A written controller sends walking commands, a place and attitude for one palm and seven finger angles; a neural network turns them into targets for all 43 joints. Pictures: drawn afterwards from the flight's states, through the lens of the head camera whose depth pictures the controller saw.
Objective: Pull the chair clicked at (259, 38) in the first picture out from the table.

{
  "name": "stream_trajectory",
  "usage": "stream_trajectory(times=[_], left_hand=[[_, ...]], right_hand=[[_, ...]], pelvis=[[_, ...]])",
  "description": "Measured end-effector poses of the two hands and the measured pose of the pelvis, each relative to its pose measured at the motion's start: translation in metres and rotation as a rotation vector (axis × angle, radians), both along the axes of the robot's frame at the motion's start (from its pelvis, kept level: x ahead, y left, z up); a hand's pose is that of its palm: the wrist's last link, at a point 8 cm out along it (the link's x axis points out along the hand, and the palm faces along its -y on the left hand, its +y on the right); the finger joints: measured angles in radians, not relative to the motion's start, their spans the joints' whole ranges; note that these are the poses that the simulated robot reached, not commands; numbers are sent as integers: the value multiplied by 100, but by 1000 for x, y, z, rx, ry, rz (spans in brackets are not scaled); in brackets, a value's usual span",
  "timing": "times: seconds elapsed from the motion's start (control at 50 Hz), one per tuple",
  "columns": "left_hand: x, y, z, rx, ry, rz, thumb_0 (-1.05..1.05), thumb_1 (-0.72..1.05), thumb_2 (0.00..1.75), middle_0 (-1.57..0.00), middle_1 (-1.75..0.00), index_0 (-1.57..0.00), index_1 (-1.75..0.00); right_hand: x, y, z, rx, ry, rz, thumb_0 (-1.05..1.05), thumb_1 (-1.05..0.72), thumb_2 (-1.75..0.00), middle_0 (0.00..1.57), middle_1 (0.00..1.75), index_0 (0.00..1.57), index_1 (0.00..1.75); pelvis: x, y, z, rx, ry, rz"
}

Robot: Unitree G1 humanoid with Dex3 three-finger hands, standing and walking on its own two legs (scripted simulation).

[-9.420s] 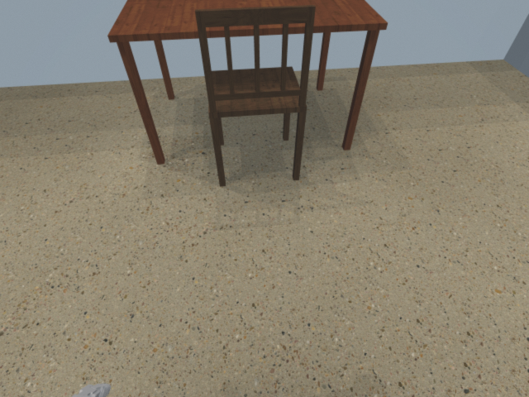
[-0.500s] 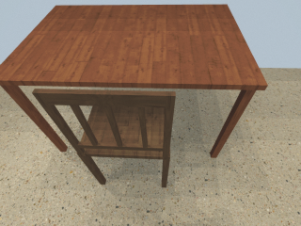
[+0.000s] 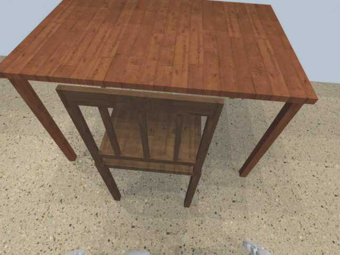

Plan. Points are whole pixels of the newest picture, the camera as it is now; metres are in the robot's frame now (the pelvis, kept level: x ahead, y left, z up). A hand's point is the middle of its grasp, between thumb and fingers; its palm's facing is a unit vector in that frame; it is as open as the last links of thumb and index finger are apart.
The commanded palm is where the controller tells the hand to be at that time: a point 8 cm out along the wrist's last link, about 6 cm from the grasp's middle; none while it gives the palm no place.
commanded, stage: come to a stop and stand still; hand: left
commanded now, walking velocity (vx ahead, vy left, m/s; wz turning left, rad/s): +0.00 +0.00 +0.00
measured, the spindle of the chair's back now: (144, 136) +0.46 +0.13 -0.08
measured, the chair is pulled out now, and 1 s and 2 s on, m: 0.00 0.00 0.00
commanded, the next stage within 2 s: look again from close up in 0.56 s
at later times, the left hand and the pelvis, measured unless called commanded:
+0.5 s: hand out of the picture +0.01 +0.21 -0.16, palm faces +0.00 -0.98 -0.20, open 7.4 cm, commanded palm none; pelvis +0.01 +0.03 +0.01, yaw +0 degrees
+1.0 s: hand out of the picture -0.02 +0.19 -0.16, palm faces +0.03 -0.98 -0.19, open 7.4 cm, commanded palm none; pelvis +0.01 +0.03 +0.02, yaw +0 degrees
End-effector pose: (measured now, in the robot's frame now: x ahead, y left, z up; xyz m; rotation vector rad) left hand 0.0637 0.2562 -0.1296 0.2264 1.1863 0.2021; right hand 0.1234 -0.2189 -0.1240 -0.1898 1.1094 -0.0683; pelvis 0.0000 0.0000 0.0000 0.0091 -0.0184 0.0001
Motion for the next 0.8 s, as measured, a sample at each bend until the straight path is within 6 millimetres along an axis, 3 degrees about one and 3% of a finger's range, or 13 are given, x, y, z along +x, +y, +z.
stream_trajectory(times=[0.1,0.22,0.34,0.54,0.8], left_hand=[[-12,-1,3,-21,53,-19,0,91,90,-20,-30,-20,-30],[-26,-2,-1,-57,116,-22,1,90,90,-20,-30,-20,-30],[-40,-3,-4,-78,156,-2,1,90,90,-20,-30,-20,-30],[-64,-2,-3,-83,213,18,0,90,90,-20,-30,-20,-30],[-85,-10,-2,-96,249,46,0,91,90,-20,-30,-20,-30]], right_hand=[[-40,10,-6,22,94,-61,0,-91,-90,20,30,20,30],[-82,3,-2,-24,189,-112,-1,-93,-90,20,30,20,30],[-113,6,0,-40,279,-130,0,-92,-90,20,30,20,29],[-121,29,-5,8,292,-139,1,-91,-90,19,30,20,29],[-120,29,-6,9,287,-136,1,-92,-90,20,30,20,29]], pelvis=[[2,11,6,-18,4,2],[6,21,10,-18,9,-4],[8,27,13,-18,1,0],[8,31,14,-16,-7,-4],[7,31,15,-11,-4,-2]])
